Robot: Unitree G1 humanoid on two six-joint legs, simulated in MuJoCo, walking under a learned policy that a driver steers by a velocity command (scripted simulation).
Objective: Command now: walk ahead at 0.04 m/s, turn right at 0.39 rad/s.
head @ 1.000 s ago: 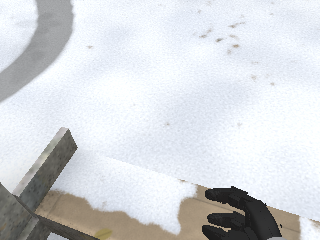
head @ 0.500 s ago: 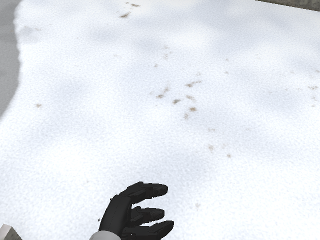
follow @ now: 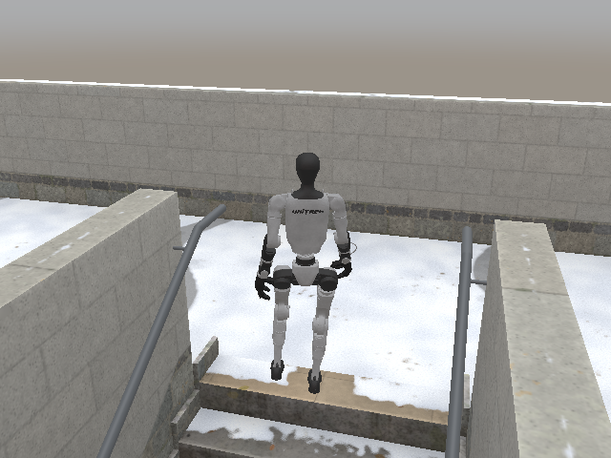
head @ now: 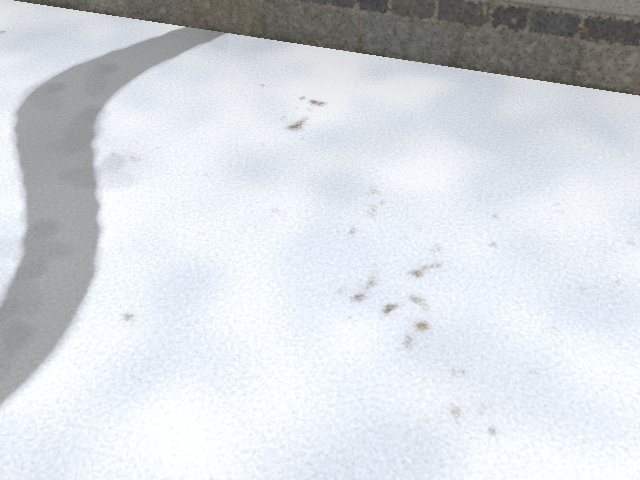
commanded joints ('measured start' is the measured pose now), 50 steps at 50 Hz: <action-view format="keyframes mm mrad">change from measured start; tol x32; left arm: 1 8 167 54 -69 -7 5 7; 50 -223 112 20 -408 -18 0 -58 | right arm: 1 -80 -96 -37 -70 8 -25 -8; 50 76 -139 -33 -228 -42 -24 60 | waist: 1 -22 -128 98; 10 -113 348 -88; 29 -64 129 -23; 32 -59 -359 -55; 50 -98 -80 9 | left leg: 1 -119 3 -10 -88 -106 -7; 5 29 -27 17 -232 -81 -2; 10 560 398 -347 -435 694 310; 27 389 297 65 -429 294 214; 32 -160 -15 131 294 -463 -59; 38 -53 24 30 428 -149 -57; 50 438 89 -70 -424 278 30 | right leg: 1 151 -319 402 -135 113 -106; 7 55 -230 368 26 442 -87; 10 -398 15 100 558 -451 103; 15 -431 -108 145 910 -238 183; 29 -11 -110 -14 123 -23 80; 31 245 -388 399 14 518 -35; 50 -117 -200 281 15 -73 -7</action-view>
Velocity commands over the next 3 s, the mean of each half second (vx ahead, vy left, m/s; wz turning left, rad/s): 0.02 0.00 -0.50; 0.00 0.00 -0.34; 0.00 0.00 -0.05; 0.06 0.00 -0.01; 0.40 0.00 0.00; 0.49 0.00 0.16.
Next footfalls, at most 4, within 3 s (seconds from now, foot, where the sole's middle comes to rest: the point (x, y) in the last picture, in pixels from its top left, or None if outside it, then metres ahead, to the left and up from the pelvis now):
0.16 left None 0.10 0.13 -0.78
0.60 right None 0.03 -0.15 -0.78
0.98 left None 0.11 0.09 -0.78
2.46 right None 0.32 -0.30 -0.78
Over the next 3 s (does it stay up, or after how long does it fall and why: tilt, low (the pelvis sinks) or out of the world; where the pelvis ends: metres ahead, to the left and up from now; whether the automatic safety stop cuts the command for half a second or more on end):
stays up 0.48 -0.22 -0.01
